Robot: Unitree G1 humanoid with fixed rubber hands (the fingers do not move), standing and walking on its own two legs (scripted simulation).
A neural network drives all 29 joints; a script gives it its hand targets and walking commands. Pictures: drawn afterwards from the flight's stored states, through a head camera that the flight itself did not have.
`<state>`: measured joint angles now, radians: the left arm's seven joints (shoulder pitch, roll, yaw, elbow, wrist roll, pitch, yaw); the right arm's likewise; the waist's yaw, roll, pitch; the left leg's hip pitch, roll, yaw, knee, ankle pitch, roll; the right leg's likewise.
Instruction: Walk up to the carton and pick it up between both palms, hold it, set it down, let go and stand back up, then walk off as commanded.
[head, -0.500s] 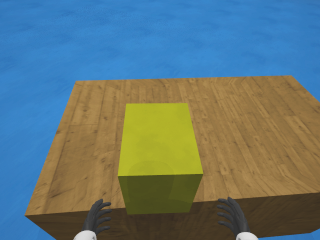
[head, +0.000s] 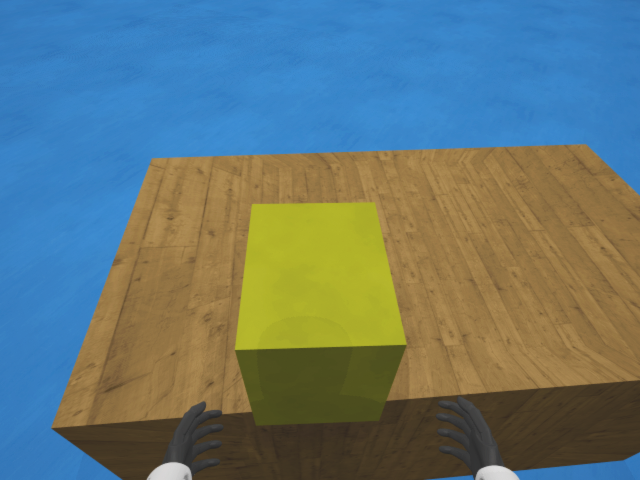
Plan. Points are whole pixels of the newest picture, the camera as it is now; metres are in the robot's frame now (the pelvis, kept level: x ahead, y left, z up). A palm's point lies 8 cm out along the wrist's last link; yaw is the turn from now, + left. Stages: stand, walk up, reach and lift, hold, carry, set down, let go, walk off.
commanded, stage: let go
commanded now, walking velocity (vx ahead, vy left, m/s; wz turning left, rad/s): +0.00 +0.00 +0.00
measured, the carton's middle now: (315, 313) +0.38 +0.02 -0.05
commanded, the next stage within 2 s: stand in 0.28 s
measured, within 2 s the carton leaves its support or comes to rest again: neither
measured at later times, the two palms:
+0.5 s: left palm (143, 472) +0.17 +0.24 -0.08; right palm out of the picture +0.13 -0.25 -0.09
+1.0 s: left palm (130, 465) +0.18 +0.26 -0.09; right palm out of the picture +0.15 -0.26 -0.09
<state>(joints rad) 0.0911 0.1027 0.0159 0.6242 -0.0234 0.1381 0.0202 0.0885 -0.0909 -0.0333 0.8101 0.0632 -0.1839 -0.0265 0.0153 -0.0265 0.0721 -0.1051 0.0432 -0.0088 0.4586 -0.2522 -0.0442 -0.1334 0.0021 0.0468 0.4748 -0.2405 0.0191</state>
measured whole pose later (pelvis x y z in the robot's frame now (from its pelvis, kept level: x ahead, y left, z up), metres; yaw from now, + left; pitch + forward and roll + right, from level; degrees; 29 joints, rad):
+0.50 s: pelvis +0.00 +0.00 +0.00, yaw +0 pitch -3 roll +0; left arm 0.11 0.24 0.02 0.63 -0.02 0.05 0.01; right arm 0.14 -0.21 -0.04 0.81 0.04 -0.04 -0.02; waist 0.02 -0.05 0.07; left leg -0.16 0.04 -0.01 0.47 -0.25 -0.04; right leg -0.19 0.00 0.05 0.47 -0.23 0.02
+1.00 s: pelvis +0.02 +0.00 +0.00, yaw +0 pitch -1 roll +0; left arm 0.11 0.28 0.02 0.75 -0.02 0.00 0.00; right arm 0.16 -0.25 -0.04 0.81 0.04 -0.01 -0.01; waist 0.02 -0.03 0.02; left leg -0.16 0.04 -0.01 0.47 -0.28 -0.04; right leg -0.19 0.00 0.05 0.47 -0.26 0.02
